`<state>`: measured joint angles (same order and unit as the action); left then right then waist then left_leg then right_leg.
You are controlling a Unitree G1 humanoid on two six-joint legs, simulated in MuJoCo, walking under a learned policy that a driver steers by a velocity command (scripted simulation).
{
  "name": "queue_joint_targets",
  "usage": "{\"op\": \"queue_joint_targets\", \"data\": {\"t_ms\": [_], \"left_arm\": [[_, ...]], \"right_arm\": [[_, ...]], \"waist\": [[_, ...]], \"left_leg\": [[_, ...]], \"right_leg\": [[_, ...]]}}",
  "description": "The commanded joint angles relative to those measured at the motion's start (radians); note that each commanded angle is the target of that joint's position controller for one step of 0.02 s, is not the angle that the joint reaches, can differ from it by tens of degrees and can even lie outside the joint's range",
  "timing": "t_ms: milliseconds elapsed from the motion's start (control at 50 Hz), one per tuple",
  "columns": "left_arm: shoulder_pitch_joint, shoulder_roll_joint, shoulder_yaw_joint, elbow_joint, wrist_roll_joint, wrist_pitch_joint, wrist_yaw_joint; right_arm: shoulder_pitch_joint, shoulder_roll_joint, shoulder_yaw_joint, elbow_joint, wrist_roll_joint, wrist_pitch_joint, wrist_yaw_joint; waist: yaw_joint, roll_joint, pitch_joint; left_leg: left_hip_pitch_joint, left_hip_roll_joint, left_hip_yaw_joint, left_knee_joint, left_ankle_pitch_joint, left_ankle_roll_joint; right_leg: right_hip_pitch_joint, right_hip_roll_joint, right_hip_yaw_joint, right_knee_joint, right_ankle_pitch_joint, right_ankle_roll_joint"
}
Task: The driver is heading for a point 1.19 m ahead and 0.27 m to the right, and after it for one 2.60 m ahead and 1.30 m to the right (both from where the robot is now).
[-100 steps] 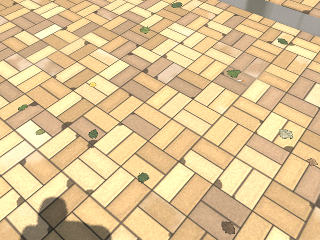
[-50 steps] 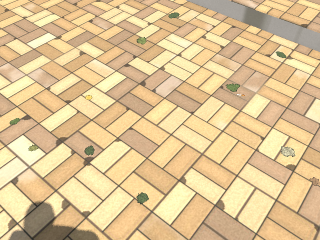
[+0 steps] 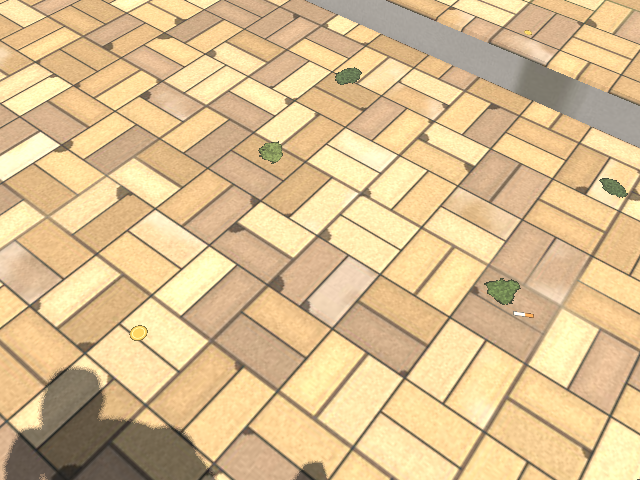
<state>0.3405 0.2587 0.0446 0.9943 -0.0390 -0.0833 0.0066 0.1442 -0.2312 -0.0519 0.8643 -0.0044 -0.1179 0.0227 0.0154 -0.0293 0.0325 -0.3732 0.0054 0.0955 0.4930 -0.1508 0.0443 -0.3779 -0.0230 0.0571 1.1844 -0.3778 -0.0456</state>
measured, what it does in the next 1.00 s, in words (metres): walks ahead, turning right: right foot, then left foot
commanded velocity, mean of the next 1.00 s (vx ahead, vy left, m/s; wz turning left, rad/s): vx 0.50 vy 0.00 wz -0.38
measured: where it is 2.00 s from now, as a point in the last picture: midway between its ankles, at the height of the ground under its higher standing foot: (419, 254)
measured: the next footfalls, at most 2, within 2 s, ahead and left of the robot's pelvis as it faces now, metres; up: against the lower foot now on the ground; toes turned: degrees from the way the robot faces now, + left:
right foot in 0.44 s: +0.38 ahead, -0.17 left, +0.00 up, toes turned -18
left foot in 0.96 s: +0.73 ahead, -0.10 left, +0.00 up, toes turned -23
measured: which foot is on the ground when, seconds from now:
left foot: down 0.00-0.46, up 0.48-0.94, down 0.96-1.00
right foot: up 0.00-0.42, down 0.44-0.98, up 1.00-1.00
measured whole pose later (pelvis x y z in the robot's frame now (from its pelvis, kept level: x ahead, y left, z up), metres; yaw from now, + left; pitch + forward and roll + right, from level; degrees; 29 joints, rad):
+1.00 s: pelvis +0.56 -0.13 -0.01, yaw -23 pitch +3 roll +0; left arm 0.34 0.29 0.07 0.85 0.00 -0.05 0.02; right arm 0.08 -0.27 -0.05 0.76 0.01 -0.12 0.05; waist 0.04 0.00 0.01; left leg -0.49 -0.04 0.04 0.54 -0.09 0.08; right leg -0.06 0.05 0.07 0.67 -0.48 -0.05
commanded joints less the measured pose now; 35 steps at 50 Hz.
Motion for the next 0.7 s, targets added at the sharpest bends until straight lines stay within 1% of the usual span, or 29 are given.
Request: {"op": "queue_joint_targets", "data": {"t_ms": [20,40,60,100,160,220,280,320,340,360,380,400,420,440,460,480,500,520,540,560,580,620,660,700], "left_arm": [[0.016,0.063,0.031,-0.059,0.000,0.009,0.007],[0.028,0.037,0.030,-0.057,-0.001,0.022,0.005],[0.018,0.030,0.032,-0.066,-0.001,0.033,0.006],[-0.033,0.033,0.039,-0.094,0.006,0.045,0.007],[-0.113,0.034,0.043,-0.129,0.013,0.041,-0.004],[-0.216,0.019,0.035,-0.167,0.020,0.035,-0.024],[-0.319,0.006,0.025,-0.217,0.019,0.033,-0.044],[-0.362,0.007,0.023,-0.249,0.016,0.033,-0.057],[-0.371,0.012,0.024,-0.264,0.015,0.034,-0.064],[-0.363,0.023,0.029,-0.275,0.014,0.034,-0.069],[-0.340,0.042,0.038,-0.281,0.013,0.036,-0.072],[-0.278,0.069,0.052,-0.276,0.010,0.038,-0.072],[-0.155,0.112,0.076,-0.251,0.006,0.038,-0.069],[0.010,0.183,0.114,-0.209,0.007,0.041,-0.053],[0.083,0.288,0.138,-0.188,0.009,0.049,-0.030],[0.065,0.316,0.130,-0.225,0.022,0.030,-0.038],[0.073,0.225,0.104,-0.220,0.028,0.020,-0.044],[0.026,0.179,0.091,-0.220,0.023,0.011,-0.043],[-0.059,0.146,0.081,-0.240,0.017,0.007,-0.043],[-0.119,0.111,0.070,-0.259,0.020,0.006,-0.040],[-0.140,0.099,0.063,-0.271,0.027,0.006,-0.035],[-0.124,0.125,0.069,-0.273,0.024,0.001,-0.024],[-0.088,0.157,0.076,-0.269,0.022,0.000,-0.009],[-0.058,0.151,0.072,-0.260,0.021,0.005,0.002]], "right_arm": [[0.069,-0.078,-0.018,-0.005,-0.011,-0.012,-0.001],[0.076,-0.081,-0.021,0.005,-0.012,-0.015,-0.002],[0.079,-0.092,-0.024,0.013,-0.011,-0.018,-0.006],[0.093,-0.114,-0.033,0.024,-0.015,-0.018,-0.016],[0.114,-0.129,-0.038,0.034,-0.016,-0.010,-0.033],[0.137,-0.149,-0.043,0.038,-0.009,-0.001,-0.045],[0.197,-0.162,-0.049,0.055,0.000,0.015,-0.052],[0.217,-0.172,-0.055,0.062,0.008,0.030,-0.051],[0.215,-0.180,-0.058,0.061,0.013,0.037,-0.051],[0.200,-0.193,-0.061,0.054,0.016,0.042,-0.053],[0.185,-0.210,-0.066,0.047,0.020,0.048,-0.055],[0.170,-0.226,-0.070,0.039,0.023,0.055,-0.058],[0.147,-0.237,-0.071,0.031,0.026,0.063,-0.059],[0.136,-0.232,-0.066,0.020,0.027,0.062,-0.060],[0.166,-0.127,-0.038,-0.018,-0.010,0.047,-0.055],[0.202,-0.070,-0.011,-0.065,0.007,0.000,-0.040],[0.064,-0.149,-0.029,-0.093,0.048,-0.032,-0.027],[0.029,-0.151,-0.028,-0.104,0.057,-0.046,-0.023],[0.035,-0.148,-0.031,-0.085,0.034,-0.048,-0.032],[0.045,-0.165,-0.044,-0.078,0.013,-0.037,-0.038],[0.063,-0.167,-0.049,-0.079,0.008,-0.021,-0.036],[0.059,-0.141,-0.047,-0.093,-0.004,0.001,-0.037],[-0.008,-0.123,-0.041,-0.121,-0.011,0.011,-0.041],[-0.074,-0.106,-0.032,-0.138,-0.009,0.012,-0.037]], "waist": [[-0.018,0.130,-0.073],[-0.009,0.123,-0.060],[0.000,0.115,-0.037],[0.001,0.093,-0.010],[-0.012,0.085,0.015],[-0.043,0.073,0.042],[-0.080,0.057,0.075],[-0.088,0.062,0.085],[-0.081,0.070,0.083],[-0.063,0.084,0.067],[-0.039,0.106,0.034],[0.003,0.129,-0.013],[0.076,0.131,-0.081],[0.158,0.093,-0.168],[0.117,-0.133,-0.231],[0.052,-0.199,-0.393],[0.109,-0.071,-0.330],[0.082,-0.049,-0.210],[0.030,0.038,-0.146],[-0.007,0.034,-0.110],[-0.032,0.018,-0.104],[-0.045,0.015,-0.090],[-0.030,0.007,-0.064],[-0.001,-0.020,-0.048]], "left_leg": [[0.239,0.267,-0.256,-0.316,0.057,0.123],[0.214,0.260,-0.210,-0.335,0.093,0.130],[0.198,0.257,-0.167,-0.349,0.129,0.134],[0.207,0.263,-0.114,-0.367,0.169,0.140],[0.248,0.254,-0.036,-0.380,0.191,0.130],[0.279,0.250,0.037,-0.389,0.199,0.114],[0.380,0.278,0.078,-0.363,0.234,0.109],[0.450,0.297,0.099,-0.322,0.291,0.103],[0.474,0.304,0.112,-0.292,0.357,0.096],[0.484,0.305,0.129,-0.246,0.496,0.086],[0.492,0.305,0.142,-0.180,0.675,0.075],[0.491,0.301,0.153,-0.074,0.837,0.064],[0.455,0.279,0.167,0.099,0.911,0.045],[0.305,0.235,0.178,0.348,0.773,0.002],[-0.053,0.127,0.163,0.701,0.035,-0.049],[-0.325,-0.053,-0.083,0.942,-0.472,-0.073],[-0.444,0.002,-0.192,0.961,-0.401,-0.047],[-0.468,0.046,-0.179,0.889,-0.307,-0.022],[-0.401,0.092,-0.179,0.801,-0.233,-0.021],[-0.325,0.118,-0.177,0.725,-0.193,-0.029],[-0.264,0.133,-0.180,0.691,-0.167,-0.039],[-0.233,0.128,-0.161,0.608,-0.134,-0.070],[-0.255,0.111,-0.145,0.489,-0.043,-0.096],[-0.256,0.091,-0.134,0.326,0.092,-0.104]], "right_leg": [[-0.207,-0.115,0.057,0.014,0.112,-0.010],[-0.198,-0.117,0.050,0.005,0.126,-0.009],[-0.219,-0.119,0.051,-0.010,0.149,-0.007],[-0.289,-0.122,0.065,-0.060,0.223,0.001],[-0.349,-0.110,0.064,-0.214,0.356,0.013],[-0.337,-0.101,-0.003,-0.371,0.450,0.011],[-0.375,-0.094,-0.050,-0.466,0.434,-0.005],[-0.389,-0.083,-0.083,-0.504,0.374,-0.020],[-0.374,-0.072,-0.102,-0.519,0.331,-0.032],[-0.325,-0.048,-0.130,-0.530,0.286,-0.048],[-0.255,-0.013,-0.163,-0.528,0.236,-0.066],[-0.157,0.028,-0.191,-0.522,0.185,-0.088],[0.011,0.073,-0.207,-0.561,0.191,-0.118],[0.288,0.090,-0.155,-0.634,0.251,-0.160],[0.576,-0.142,0.239,-0.659,0.251,-0.251],[0.780,-0.326,0.796,-0.843,0.110,-0.430],[0.762,-0.300,0.710,-0.902,0.135,-0.361],[0.636,-0.263,0.542,-0.893,0.208,-0.318],[0.477,-0.212,0.423,-0.893,0.288,-0.276],[0.355,-0.177,0.342,-0.908,0.376,-0.257],[0.281,-0.157,0.310,-0.931,0.412,-0.253],[0.206,-0.138,0.266,-0.955,0.495,-0.260],[0.168,-0.115,0.224,-0.967,0.521,-0.252],[0.166,-0.086,0.175,-0.965,0.502,-0.219]]}}
Keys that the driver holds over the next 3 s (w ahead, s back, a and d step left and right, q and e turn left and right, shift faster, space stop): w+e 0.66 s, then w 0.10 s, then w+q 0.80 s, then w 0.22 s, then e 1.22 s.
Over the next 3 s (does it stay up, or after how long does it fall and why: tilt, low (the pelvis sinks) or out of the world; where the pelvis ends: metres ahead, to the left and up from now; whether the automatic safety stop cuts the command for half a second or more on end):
stays up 1.14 -0.22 0.01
